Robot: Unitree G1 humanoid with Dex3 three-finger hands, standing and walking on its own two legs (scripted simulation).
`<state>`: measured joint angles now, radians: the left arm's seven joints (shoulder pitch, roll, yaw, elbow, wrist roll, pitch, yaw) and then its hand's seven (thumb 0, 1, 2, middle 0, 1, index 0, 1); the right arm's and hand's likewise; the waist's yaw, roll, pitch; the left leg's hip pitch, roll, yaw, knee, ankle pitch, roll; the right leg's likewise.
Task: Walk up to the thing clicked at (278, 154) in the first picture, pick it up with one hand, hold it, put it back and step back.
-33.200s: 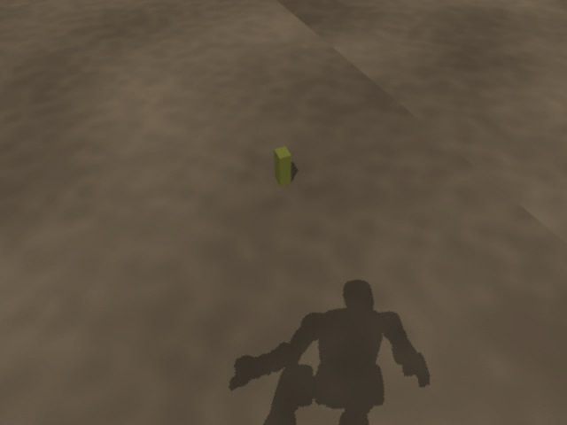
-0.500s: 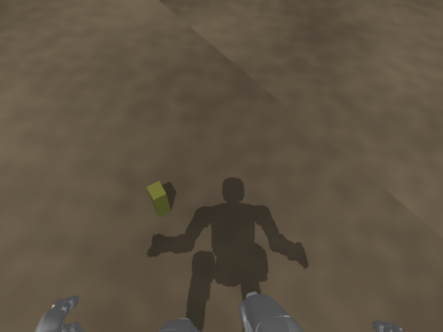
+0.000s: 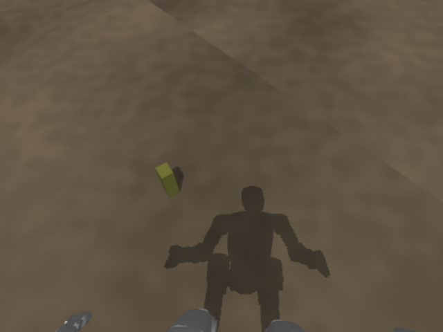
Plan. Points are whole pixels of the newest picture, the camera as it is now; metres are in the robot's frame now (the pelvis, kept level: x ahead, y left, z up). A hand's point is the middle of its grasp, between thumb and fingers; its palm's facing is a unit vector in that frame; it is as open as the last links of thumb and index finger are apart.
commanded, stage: step back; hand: left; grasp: from the side
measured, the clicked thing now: (168, 180) +0.82 +0.32 -0.67
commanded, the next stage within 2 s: stand in 1.42 s
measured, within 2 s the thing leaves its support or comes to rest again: neither
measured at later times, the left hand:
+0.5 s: hand out of the picture -0.11 +0.25 -0.15, palm faces -0.03 -0.92 -0.38, open 7.4 cm
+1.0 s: hand out of the picture -0.10 +0.25 -0.14, palm faces +0.03 -0.92 -0.40, open 7.4 cm
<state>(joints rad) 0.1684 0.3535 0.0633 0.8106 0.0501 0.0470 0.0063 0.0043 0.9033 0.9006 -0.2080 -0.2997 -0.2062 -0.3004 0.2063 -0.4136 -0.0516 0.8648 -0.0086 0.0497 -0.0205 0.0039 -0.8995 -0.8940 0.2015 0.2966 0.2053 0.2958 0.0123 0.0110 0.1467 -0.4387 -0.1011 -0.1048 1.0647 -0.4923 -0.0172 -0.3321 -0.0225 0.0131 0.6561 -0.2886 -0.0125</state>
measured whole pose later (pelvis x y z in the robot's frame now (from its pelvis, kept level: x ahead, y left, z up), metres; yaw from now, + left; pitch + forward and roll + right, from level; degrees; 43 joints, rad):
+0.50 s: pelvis -0.16 -0.02 +0.00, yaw -2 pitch -3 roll -1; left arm 0.25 0.37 0.06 0.95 0.05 0.01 -0.01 0.00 0.91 0.90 -0.20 -0.30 -0.20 -0.30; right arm 0.14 -0.40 -0.06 0.87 -0.04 0.04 0.00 0.00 -0.90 -0.89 0.20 0.30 0.21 0.30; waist 0.03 0.03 0.10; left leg -0.44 0.02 -0.06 0.75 -0.39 0.01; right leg -0.18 0.05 0.03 0.61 -0.39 -0.03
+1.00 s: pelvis -0.17 -0.03 +0.00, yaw +2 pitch -3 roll -1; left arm 0.19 0.39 0.06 0.99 0.04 -0.03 -0.01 0.00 0.91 0.90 -0.20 -0.30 -0.20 -0.30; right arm 0.22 -0.36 -0.05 0.98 -0.03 0.01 0.02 0.00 -0.90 -0.89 0.20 0.30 0.21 0.30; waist 0.00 0.02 0.06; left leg -0.30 0.00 -0.07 0.69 -0.39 0.00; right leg -0.25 0.01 -0.03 0.60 -0.30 -0.02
